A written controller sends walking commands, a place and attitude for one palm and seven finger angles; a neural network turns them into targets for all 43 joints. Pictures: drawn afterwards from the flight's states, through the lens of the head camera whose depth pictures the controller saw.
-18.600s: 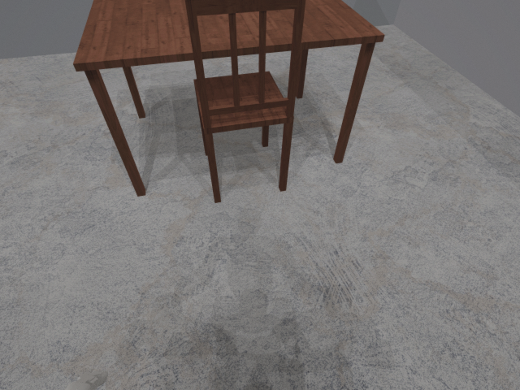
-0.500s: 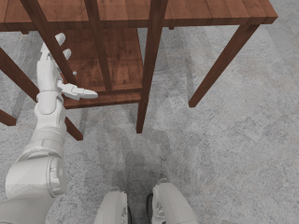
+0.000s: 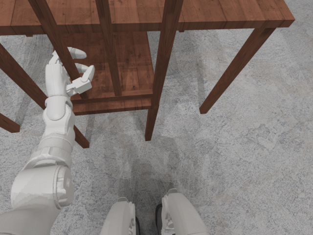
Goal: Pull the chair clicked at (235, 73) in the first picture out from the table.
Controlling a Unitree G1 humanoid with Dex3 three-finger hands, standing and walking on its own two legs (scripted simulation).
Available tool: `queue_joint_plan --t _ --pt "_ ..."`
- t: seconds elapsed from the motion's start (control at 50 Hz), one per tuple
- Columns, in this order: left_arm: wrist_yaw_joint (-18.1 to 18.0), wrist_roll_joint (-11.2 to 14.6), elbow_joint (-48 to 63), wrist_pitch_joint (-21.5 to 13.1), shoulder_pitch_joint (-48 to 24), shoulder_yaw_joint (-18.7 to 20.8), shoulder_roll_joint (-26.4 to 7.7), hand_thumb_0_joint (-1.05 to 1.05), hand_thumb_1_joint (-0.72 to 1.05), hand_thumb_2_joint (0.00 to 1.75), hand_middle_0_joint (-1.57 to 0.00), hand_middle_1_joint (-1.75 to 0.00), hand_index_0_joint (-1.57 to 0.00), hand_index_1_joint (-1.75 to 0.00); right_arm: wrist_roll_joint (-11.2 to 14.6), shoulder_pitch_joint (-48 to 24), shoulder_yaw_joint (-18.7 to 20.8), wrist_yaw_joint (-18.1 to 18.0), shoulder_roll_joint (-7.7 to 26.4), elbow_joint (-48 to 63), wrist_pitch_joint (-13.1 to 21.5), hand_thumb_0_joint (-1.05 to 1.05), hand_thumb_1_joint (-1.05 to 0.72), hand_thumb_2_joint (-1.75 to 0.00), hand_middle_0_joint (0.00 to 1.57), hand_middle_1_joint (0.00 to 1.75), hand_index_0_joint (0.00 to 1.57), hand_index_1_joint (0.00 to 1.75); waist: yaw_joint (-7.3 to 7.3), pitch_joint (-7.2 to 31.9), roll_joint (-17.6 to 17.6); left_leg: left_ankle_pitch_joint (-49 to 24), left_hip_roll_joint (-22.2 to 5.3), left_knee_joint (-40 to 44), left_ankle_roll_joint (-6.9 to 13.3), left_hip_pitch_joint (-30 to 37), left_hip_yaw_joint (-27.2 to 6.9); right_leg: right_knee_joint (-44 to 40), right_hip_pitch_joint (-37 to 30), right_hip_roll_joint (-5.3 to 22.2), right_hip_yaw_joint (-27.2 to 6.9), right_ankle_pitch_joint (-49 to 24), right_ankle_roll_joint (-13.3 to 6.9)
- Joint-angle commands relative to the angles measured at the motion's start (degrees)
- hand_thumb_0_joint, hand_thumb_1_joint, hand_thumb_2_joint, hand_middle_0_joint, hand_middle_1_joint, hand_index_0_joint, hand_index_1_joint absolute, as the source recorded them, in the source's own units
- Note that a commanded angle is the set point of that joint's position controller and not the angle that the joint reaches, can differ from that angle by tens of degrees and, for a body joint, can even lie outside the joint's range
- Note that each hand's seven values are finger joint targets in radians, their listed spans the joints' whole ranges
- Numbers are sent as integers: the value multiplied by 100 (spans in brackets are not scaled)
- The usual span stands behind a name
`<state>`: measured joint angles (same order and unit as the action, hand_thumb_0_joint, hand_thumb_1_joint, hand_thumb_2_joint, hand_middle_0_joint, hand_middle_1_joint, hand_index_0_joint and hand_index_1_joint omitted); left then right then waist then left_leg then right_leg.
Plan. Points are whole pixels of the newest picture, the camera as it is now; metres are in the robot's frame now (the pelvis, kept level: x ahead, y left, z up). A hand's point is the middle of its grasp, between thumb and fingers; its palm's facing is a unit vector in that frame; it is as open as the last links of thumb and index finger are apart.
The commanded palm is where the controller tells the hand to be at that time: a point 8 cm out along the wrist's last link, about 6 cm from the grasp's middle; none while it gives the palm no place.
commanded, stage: hook a spindle and tug to test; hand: left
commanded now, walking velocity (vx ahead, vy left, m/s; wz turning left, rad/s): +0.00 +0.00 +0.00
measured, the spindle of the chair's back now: (67, 60) +0.52 +0.18 +0.06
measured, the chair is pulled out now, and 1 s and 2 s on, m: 0.00 0.02 0.04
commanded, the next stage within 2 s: step backward, pulling the chair out in 0.68 s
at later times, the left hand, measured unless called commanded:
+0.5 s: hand (84, 78) +0.50 +0.15 +0.02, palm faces +0.09 -1.00 -0.01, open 4.9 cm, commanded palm +0.44 +0.18 +0.02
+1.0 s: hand (83, 82) +0.48 +0.15 +0.04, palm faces +0.08 -0.99 -0.12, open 5.0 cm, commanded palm +0.46 +0.19 +0.03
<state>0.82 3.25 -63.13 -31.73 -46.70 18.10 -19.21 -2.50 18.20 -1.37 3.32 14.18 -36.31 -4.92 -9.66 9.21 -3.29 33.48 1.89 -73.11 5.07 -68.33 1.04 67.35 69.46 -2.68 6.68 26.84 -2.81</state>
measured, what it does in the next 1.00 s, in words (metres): rises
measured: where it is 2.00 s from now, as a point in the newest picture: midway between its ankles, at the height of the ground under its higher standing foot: outside the picture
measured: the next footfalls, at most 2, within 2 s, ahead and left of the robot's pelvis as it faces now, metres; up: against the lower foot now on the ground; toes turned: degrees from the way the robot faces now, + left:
none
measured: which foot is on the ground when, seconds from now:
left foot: down 0.00-1.00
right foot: down 0.00-1.00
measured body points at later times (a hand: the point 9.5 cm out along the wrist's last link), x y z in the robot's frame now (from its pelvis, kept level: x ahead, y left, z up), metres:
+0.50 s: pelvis +0.02 +0.00 +0.01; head +0.18 +0.01 +0.43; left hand +0.49 +0.20 +0.03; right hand +0.07 -0.26 -0.11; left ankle +0.00 +0.06 -0.62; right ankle +0.04 -0.10 -0.62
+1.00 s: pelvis +0.06 +0.01 +0.08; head +0.20 +0.01 +0.51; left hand +0.47 +0.20 +0.05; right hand +0.13 -0.23 -0.05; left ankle +0.00 +0.06 -0.61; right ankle +0.04 -0.10 -0.61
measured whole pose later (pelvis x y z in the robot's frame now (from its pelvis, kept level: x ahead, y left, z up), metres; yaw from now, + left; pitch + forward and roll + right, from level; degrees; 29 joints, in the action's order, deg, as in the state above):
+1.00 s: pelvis +0.06 +0.01 +0.08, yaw +1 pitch +20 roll -2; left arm -5.4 4.4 -51.7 -12.4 -31.7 8.0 -11.5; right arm 3.3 15.7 -0.9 -3.6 12.3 -32.9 -8.5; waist -5.5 3.4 -3.1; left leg 23.3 3.8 -46.0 3.9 -39.8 2.7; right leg 45.6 43.4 -1.6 3.1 17.9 -0.6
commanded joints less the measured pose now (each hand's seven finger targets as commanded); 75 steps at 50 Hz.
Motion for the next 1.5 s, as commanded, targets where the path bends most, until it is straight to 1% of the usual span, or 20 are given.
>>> queue_joint_plan --t 0.0,0.32,0.54,0.74,0.76,0.78,0.84,0.9,0.96,1.04,1.16,1.2,1.26,1.3,1.32,1.34,1.38,1.42,1.44,1.48 --pt "-27 -50 1166 -495 -2457 -269 -598 0 90 90 -50 -145 -50 -145 -23 941 374 -49 1045 213 52 0 -90 -90 20 30 20 30 -233 2916 -575 -3054 -379 858 -632 2608 -990 -524 -1139 39 -478 -1528 112" --pt "68 154 1741 -413 -1034 -234 -488 0 90 90 -50 -145 -50 -145 38 819 408 17 965 364 -9 0 -90 -90 20 30 20 30 97 3065 -317 -3624 -320 926 -590 2499 -690 -610 -2011 8 -525 -2255 83" --pt "144 340 2691 -244 467 -613 34 0 90 90 -50 -145 -50 -145 132 735 477 67 863 578 63 0 -90 -90 20 30 20 30 306 3119 -202 -4385 -354 1021 -580 2687 -550 -691 -2539 27 -563 -3014 97" --pt "22 319 3220 -225 938 -639 76 0 90 90 -50 -145 -50 -145 140 656 513 28 812 592 195 0 -90 -90 20 30 20 30 408 3049 -224 -4682 -349 969 -614 2714 -492 -579 -2600 81 -601 -3336 95" --pt "19 300 3334 -228 310 -1009 357 0 90 90 -50 -145 -50 -145 135 601 495 21 794 544 204 0 -90 -90 20 30 20 30 179 2880 -304 -4614 -375 951 -630 2808 -553 -596 -2352 88 -561 -3224 115" --pt "-400 -174 4028 481 -1092 -381 -1435 0 90 90 -50 -145 -50 -145 429 862 445 -209 796 934 -140 0 -90 -90 20 30 20 30 372 4012 -575 -3810 -260 1992 -459 4339 -266 -1558 -4414 486 -1050 -3572 -7" --pt "-633 -224 3761 1214 -790 -814 -813 0 90 90 -50 -145 -50 -145 551 747 475 -643 691 895 -209 0 -90 -90 20 30 20 30 273 3322 -565 -4497 -327 2599 -418 4391 -374 -1841 -4721 601 -1031 -4864 86" --pt "-654 -247 2611 1650 -67 -1192 -238 0 90 90 -50 -145 -50 -145 567 693 406 -790 720 646 -312 0 -90 -90 20 30 20 30 279 2377 -331 -5844 -683 2950 -527 5071 -758 -2121 -3896 520 -854 -4062 177" --pt "-626 -251 1677 1787 -291 -1253 -224 0 90 90 -50 -145 -50 -145 554 756 398 -855 782 454 -360 0 -90 -90 20 30 20 30 257 2027 356 -5543 -838 3194 -414 4736 -698 -2541 -4519 661 -932 -4302 236" --pt "-596 -248 1049 1708 -504 -1270 -282 0 90 90 -50 -145 -50 -145 620 636 413 -902 845 225 -235 0 -90 -90 20 30 20 30 376 1661 -218 -4959 -998 3679 -424 4921 -741 -2915 -4599 780 -1011 -3604 203" --pt "-451 -292 996 1519 -546 -1330 -139 0 90 90 -50 -145 -50 -145 421 938 476 -866 726 -107 -47 0 -90 -90 20 30 20 30 402 1749 -1087 -9381 -1247 3510 -844 7326 -970 -3117 -3486 391 -783 -2142 183" --pt "-415 -310 1014 1491 -572 -1316 -138 0 90 90 -50 -145 -50 -145 380 935 511 -810 708 -150 -50 0 -90 -90 20 30 20 30 407 1908 -1018 -9784 -1234 3291 -1010 7695 -938 -3376 -3472 247 -667 -1901 152" --pt "-381 -312 1109 1442 -470 -1214 -148 0 90 90 -50 -145 -50 -145 446 820 550 -798 740 -152 -10 0 -90 -90 20 30 20 30 490 2080 -252 -8036 -1110 3003 -875 6543 -627 -3798 -4796 412 -862 -3746 18" --pt "-367 -252 1088 1439 -463 -1179 -266 0 90 90 -50 -145 -50 -145 604 619 552 -875 852 -36 48 0 -90 -90 20 30 20 30 507 1966 840 -3868 -702 2549 -789 4826 -382 -3751 -6285 1242 -1589 -6924 -367" --pt "-364 -231 939 1519 -469 -1143 -368 0 90 90 -50 -145 -50 -145 663 447 523 -907 921 63 78 0 -90 -90 20 30 20 30 485 1692 1293 -1523 -427 2671 -692 3972 -454 -3696 -6803 1647 -1842 -7752 -506" --pt "-373 -234 808 1634 -400 -1113 -414 0 90 90 -50 -145 -50 -145 697 332 503 -909 958 62 107 0 -90 -90 20 30 20 30 501 1397 1326 -795 -413 3004 -628 3604 -626 -3690 -6893 1785 -1803 -7515 -490" --pt "-439 -271 961 1614 -341 -1037 -592 0 90 90 -50 -145 -50 -145 673 284 490 -975 1008 -83 190 0 -90 -90 20 30 20 30 530 1328 604 -1652 -527 3855 -607 4003 -520 -3581 -6833 1584 -1529 -6701 -305" --pt "-474 -333 1226 1487 -364 -1171 -557 0 90 90 -50 -145 -50 -145 592 430 468 -1087 980 -289 253 0 -90 -90 20 30 20 30 450 1716 -245 -6065 -848 4369 -459 5428 -406 -3171 -6005 966 -1025 -6138 239" --pt "-463 -324 1366 1467 -358 -1229 -410 0 90 90 -50 -145 -50 -145 547 464 510 -1022 916 -302 254 0 -90 -90 20 30 20 30 483 1947 -380 -7712 -1029 3892 -298 6362 -630 -3114 -5343 612 -983 -4946 383" --pt "-465 -348 1146 1458 -315 -1245 -215 0 90 90 -50 -145 -50 -145 399 577 531 -909 809 -396 236 0 -90 -90 20 30 20 30 397 1838 -631 -9333 -1331 3763 -226 7623 -1111 -3000 -3913 297 -891 -2445 343"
